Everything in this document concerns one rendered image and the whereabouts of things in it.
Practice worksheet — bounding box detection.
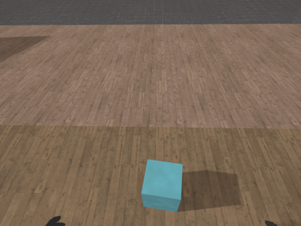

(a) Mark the left robot hand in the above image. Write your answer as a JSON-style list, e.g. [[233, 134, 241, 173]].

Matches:
[[45, 216, 65, 226]]

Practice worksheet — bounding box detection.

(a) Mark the carton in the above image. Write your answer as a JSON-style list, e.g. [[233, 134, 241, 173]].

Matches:
[[141, 160, 182, 212]]

